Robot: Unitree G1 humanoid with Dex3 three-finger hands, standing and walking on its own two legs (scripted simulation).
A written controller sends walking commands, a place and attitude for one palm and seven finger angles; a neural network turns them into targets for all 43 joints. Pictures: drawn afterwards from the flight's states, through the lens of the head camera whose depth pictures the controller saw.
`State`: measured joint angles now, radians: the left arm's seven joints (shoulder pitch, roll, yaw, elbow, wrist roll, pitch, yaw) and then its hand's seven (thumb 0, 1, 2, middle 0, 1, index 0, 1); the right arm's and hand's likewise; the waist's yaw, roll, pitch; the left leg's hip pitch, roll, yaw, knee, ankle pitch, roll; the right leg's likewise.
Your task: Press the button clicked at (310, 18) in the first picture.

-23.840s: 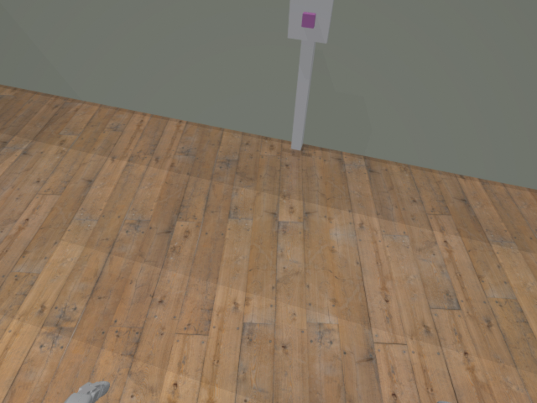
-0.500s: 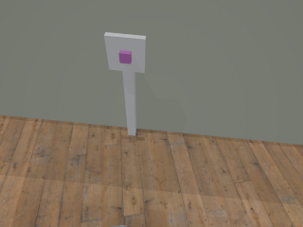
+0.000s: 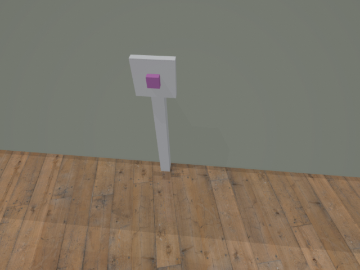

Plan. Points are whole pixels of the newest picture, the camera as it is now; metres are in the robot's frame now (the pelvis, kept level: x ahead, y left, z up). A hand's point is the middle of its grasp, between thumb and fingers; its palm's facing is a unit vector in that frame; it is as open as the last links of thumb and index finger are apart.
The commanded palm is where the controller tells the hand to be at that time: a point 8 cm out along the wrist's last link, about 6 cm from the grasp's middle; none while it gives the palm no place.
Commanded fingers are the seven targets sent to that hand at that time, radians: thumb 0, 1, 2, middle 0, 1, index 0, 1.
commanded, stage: let the arm hang, fingers relaxed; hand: left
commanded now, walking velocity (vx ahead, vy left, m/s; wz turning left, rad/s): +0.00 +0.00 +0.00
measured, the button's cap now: (153, 80) +0.80 +0.16 -0.03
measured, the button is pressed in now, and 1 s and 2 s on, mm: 0 0 0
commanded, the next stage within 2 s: stand and wait in 0.30 s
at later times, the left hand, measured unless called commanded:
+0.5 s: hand out of the picture +0.00 +0.16 -0.17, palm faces +0.05 -0.98 -0.19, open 7.4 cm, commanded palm none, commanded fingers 0.00 0.90 0.90 -0.20 -0.30 -0.20 -0.30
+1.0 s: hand out of the picture +0.03 +0.15 -0.17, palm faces +0.04 -0.98 -0.19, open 7.4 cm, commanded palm none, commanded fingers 0.00 0.90 0.90 -0.20 -0.30 -0.20 -0.30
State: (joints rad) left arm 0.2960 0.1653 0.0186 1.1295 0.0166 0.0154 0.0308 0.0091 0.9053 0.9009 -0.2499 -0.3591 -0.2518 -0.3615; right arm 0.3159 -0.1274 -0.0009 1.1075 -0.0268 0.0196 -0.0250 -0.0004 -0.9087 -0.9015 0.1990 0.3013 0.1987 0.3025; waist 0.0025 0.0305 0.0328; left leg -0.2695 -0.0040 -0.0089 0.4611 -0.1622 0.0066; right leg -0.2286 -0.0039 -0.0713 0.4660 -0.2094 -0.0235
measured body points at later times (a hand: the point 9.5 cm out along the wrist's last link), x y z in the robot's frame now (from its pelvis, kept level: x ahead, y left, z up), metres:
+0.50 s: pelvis +0.02 -0.01 +0.00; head +0.03 -0.01 +0.45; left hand +0.00 +0.21 -0.16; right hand +0.00 -0.21 -0.16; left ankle +0.06 +0.11 -0.74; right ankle +0.03 -0.11 -0.74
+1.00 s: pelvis +0.03 -0.01 +0.00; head +0.05 -0.02 +0.45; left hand +0.02 +0.21 -0.16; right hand +0.02 -0.22 -0.16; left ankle +0.06 +0.11 -0.74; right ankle +0.03 -0.11 -0.74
